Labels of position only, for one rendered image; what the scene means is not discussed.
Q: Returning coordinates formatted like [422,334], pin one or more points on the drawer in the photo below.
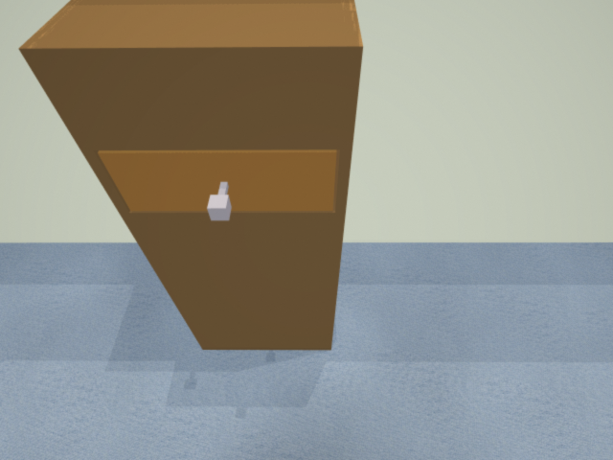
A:
[258,180]

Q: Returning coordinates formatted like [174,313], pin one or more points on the cabinet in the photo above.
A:
[218,75]

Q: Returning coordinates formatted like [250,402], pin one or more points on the handle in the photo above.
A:
[219,206]

